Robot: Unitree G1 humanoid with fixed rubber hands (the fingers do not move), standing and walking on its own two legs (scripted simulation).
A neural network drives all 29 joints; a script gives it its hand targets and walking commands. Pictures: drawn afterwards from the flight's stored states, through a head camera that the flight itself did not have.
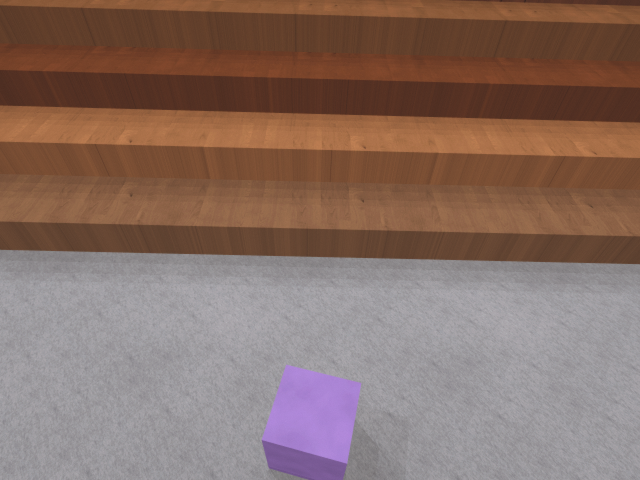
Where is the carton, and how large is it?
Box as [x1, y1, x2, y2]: [262, 365, 360, 479]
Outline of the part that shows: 286,365 262,437 262,443 268,466 276,470 308,479 342,479 347,461 360,383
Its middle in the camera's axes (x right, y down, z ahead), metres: -0.02 +0.51 +1.08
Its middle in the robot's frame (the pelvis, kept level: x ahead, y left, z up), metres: +0.43 +0.01 -0.66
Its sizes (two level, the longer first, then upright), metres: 0.210 0.200 0.250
